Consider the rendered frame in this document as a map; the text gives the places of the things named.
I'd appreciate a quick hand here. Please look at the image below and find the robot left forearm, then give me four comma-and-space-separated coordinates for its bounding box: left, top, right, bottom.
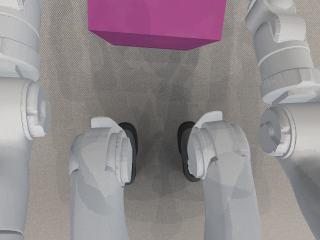
0, 0, 45, 82

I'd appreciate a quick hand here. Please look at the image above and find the robot right upper arm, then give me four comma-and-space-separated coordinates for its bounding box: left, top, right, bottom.
257, 101, 320, 240

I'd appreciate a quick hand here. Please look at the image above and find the robot left upper arm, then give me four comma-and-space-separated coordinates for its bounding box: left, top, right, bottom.
0, 76, 51, 240

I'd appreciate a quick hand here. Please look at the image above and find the left robot thigh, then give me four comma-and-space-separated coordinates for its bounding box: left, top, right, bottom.
70, 127, 133, 240

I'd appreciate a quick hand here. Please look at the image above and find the right robot foot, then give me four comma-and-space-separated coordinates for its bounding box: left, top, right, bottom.
177, 121, 201, 182

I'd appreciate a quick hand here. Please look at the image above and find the robot right forearm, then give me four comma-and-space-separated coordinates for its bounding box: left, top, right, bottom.
245, 0, 320, 106

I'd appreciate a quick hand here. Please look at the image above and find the carton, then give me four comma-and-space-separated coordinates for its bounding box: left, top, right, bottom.
87, 0, 227, 51

